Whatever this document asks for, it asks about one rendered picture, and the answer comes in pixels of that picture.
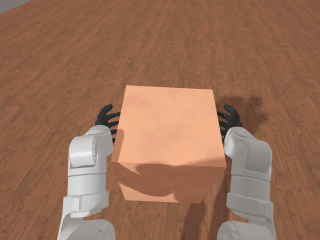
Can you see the right robot forearm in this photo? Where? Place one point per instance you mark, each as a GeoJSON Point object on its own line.
{"type": "Point", "coordinates": [249, 195]}

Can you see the right robot upper arm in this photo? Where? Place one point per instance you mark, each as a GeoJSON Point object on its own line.
{"type": "Point", "coordinates": [236, 230]}

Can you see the left robot upper arm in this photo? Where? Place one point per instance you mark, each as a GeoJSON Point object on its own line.
{"type": "Point", "coordinates": [96, 229]}

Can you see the left robot forearm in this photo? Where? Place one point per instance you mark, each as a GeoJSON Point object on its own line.
{"type": "Point", "coordinates": [87, 165]}

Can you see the right robot hand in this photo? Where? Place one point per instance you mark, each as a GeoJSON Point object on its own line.
{"type": "Point", "coordinates": [232, 121]}

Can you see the carton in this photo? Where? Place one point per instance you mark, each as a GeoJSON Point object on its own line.
{"type": "Point", "coordinates": [168, 145]}

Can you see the left robot hand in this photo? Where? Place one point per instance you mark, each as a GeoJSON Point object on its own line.
{"type": "Point", "coordinates": [102, 119]}

